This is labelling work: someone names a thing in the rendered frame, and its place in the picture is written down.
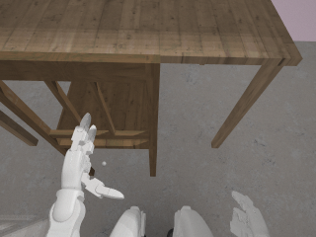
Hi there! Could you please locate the robot thigh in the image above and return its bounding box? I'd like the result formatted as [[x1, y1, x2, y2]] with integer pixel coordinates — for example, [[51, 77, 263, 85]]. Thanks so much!
[[110, 209, 146, 237], [174, 209, 214, 237]]

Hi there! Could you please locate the left robot thigh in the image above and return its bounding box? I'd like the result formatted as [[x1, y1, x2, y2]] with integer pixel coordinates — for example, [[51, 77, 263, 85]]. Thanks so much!
[[110, 209, 146, 237]]

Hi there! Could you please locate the chair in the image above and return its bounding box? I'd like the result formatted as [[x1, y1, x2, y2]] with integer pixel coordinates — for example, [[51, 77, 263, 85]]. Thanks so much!
[[0, 51, 161, 177]]

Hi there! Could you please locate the right robot thigh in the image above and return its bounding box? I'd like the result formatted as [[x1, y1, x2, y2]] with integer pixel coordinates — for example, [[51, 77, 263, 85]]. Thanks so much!
[[174, 209, 214, 237]]

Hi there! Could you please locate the left robot forearm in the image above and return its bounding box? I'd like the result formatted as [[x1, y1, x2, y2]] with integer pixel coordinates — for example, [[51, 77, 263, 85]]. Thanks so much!
[[45, 188, 86, 237]]

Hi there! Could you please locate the robot right hand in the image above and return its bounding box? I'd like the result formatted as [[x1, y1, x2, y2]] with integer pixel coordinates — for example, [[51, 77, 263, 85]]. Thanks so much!
[[230, 191, 271, 237]]

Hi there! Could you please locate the robot left hand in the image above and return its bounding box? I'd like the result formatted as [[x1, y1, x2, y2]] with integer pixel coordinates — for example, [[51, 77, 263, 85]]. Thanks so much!
[[61, 113, 124, 199]]

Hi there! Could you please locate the table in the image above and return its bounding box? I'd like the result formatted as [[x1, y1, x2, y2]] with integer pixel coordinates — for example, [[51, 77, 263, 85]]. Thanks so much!
[[0, 0, 303, 148]]

